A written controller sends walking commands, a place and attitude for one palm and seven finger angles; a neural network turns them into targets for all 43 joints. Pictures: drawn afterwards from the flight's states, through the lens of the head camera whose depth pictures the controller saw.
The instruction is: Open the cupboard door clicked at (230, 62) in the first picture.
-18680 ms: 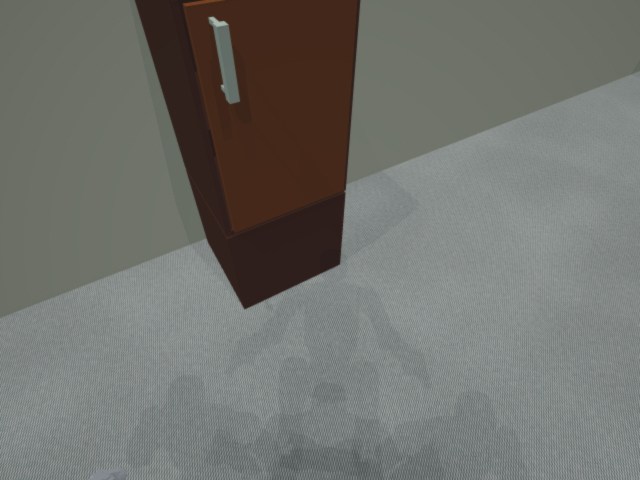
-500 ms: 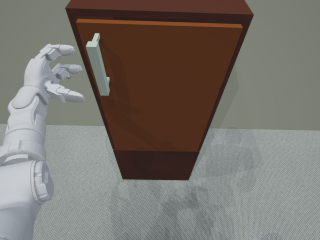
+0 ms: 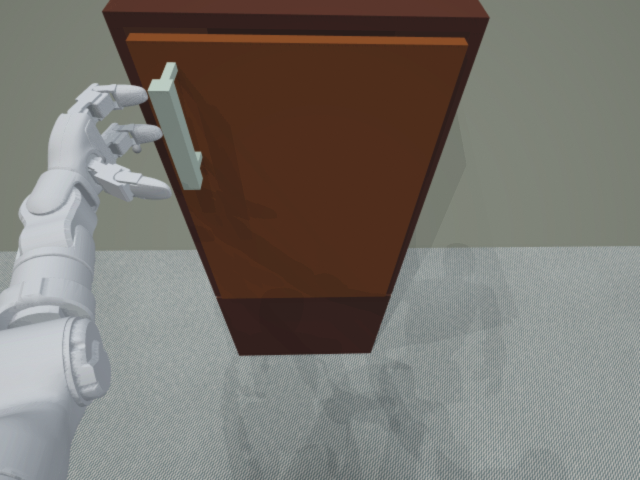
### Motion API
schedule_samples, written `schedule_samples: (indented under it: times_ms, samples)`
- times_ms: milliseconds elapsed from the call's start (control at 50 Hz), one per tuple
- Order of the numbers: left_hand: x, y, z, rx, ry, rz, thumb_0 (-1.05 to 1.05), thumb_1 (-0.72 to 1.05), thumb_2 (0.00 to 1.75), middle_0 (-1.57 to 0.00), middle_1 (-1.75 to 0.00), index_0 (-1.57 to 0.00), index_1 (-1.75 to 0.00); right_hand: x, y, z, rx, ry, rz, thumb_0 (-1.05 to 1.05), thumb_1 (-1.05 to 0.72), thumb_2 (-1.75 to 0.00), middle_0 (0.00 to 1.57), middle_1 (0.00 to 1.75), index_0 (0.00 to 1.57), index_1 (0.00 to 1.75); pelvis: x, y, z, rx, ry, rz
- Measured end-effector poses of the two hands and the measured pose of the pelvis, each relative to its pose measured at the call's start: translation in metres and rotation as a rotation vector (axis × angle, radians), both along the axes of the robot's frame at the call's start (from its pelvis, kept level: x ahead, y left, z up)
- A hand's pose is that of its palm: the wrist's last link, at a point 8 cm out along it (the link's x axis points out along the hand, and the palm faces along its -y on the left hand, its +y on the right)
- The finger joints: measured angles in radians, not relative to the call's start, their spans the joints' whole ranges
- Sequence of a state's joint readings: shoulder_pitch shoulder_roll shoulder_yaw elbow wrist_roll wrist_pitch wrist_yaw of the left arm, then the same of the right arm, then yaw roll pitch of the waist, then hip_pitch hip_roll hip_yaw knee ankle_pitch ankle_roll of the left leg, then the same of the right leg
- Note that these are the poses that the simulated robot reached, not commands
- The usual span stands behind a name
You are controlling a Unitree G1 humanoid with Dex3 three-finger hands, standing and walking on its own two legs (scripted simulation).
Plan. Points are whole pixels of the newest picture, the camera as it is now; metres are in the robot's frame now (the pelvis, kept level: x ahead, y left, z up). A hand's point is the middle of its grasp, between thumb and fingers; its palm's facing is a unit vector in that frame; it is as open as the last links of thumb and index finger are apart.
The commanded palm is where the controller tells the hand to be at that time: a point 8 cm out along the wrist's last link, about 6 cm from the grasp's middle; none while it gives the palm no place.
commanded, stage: slide the fingers in behind the handle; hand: left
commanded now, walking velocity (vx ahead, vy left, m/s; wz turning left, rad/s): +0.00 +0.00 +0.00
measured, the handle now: (182, 129) +0.51 +0.16 +0.16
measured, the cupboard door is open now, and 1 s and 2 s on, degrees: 0 0 0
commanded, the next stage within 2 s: close the thumb around the handle in 1.36 s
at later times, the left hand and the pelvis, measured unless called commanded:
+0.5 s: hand (155, 155) +0.46 +0.18 +0.16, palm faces +0.00 -1.00 +0.02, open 14.0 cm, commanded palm +0.44 +0.23 +0.16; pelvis +0.00 +0.00 +0.00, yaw +1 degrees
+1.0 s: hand (175, 154) +0.46 +0.16 +0.16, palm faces +0.00 -1.00 +0.02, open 14.0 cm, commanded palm +0.44 +0.20 +0.16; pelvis -0.01 +0.00 +0.00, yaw +1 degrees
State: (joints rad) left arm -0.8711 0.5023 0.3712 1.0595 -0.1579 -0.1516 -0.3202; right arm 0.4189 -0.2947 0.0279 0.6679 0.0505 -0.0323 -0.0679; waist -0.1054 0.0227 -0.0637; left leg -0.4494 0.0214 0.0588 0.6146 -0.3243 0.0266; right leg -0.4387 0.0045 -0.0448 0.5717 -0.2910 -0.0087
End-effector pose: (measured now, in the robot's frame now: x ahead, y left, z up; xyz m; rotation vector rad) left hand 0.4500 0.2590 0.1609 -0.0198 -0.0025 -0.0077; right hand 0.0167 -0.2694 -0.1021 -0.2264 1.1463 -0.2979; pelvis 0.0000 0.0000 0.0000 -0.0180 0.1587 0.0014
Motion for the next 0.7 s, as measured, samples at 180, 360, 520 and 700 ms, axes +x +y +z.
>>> schedule_samples:
  times_ms: [180,360,520,700]
  samples:
    - [-0.005,-0.003,0.001,0.001,0.003,0.013,-0.01,-0.5,0.3,-0.27,-1.19,-0.3,-1.2,0.016,0.001,0.0,0.013,-0.043,0.015,0.01,-0.9,-0.9,0.2,0.3,0.21,0.3,0.0,-0.003,0.0,0.001,-0.011,0.001]
    - [-0.012,-0.013,0.001,-0.004,-0.002,-0.006,-0.01,-0.5,0.3,-0.28,-1.19,-0.3,-1.2,0.036,0.001,0.002,0.016,-0.098,0.05,0.01,-0.91,-0.9,0.2,0.3,0.21,0.3,-0.002,-0.004,0.0,0.001,-0.022,0.011]
    - [-0.009,-0.023,-0.002,0.002,0.01,0.011,-0.01,-0.5,0.3,-0.3,-1.21,-0.3,-1.21,0.04,0.003,0.001,0.02,-0.115,0.065,0.01,-0.91,-0.9,0.2,0.3,0.21,0.3,-0.005,-0.005,-0.001,0.003,-0.021,0.016]
    - [-0.009,-0.023,-0.002,0.002,0.01,0.018,-0.01,-0.5,0.3,-0.3,-1.22,-0.31,-1.22,0.024,0.004,-0.003,0.026,-0.074,0.058,0.01,-0.91,-0.9,0.2,0.3,0.21,0.3,-0.008,-0.005,-0.001,0.002,-0.019,0.019]
